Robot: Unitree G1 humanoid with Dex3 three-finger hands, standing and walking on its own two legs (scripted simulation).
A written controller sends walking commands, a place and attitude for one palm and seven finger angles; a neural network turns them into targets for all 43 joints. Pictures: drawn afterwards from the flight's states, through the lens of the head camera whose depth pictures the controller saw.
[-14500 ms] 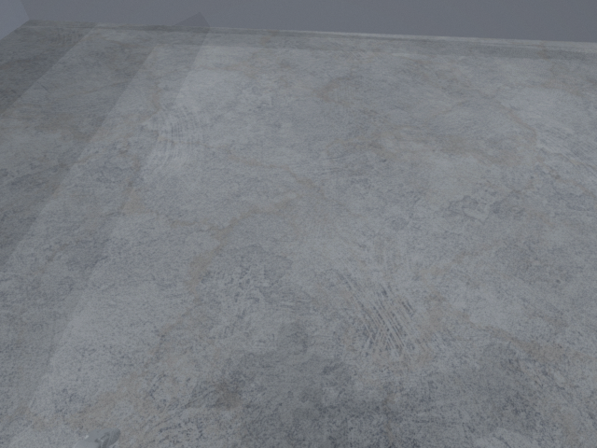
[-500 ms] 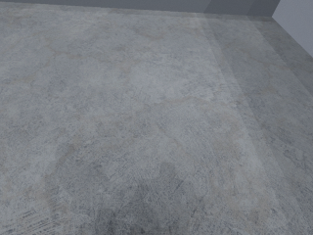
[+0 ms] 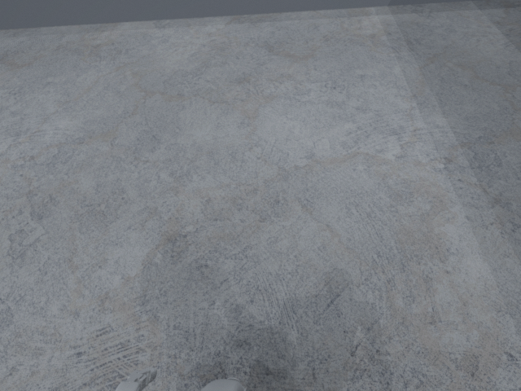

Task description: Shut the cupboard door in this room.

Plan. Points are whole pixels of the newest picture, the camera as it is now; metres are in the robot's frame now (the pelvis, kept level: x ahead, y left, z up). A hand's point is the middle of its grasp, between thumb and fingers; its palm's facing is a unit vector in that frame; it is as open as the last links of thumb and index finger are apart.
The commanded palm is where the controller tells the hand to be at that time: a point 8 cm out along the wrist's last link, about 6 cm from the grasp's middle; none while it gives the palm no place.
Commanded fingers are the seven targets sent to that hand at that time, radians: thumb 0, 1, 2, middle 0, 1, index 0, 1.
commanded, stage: turn or walk to find it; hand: left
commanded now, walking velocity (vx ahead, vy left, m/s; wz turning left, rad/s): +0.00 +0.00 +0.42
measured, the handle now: out of the picture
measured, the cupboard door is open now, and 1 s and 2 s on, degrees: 90 90 90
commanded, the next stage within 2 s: none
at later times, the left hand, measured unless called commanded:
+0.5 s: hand out of the picture -0.06 +0.25 -0.19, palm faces +0.27 -0.93 -0.24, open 7.4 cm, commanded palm none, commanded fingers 0.00 0.90 0.90 -0.20 -0.30 -0.20 -0.30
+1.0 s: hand out of the picture +0.00 +0.21 -0.14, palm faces +0.38 -0.88 -0.29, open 7.4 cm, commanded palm none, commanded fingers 0.00 0.90 0.90 -0.20 -0.30 -0.20 -0.30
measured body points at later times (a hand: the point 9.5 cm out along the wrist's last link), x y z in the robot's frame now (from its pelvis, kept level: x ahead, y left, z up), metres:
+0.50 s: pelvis -0.02 +0.04 +0.00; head +0.00 +0.08 +0.44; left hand -0.08 +0.30 -0.17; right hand +0.14 -0.18 -0.13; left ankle -0.05 +0.13 -0.74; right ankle -0.02 -0.10 -0.69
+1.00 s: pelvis -0.03 -0.01 +0.00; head +0.01 -0.03 +0.44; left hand -0.02 +0.26 -0.12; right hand +0.08 -0.23 -0.17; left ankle -0.07 +0.12 -0.71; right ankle +0.00 -0.09 -0.74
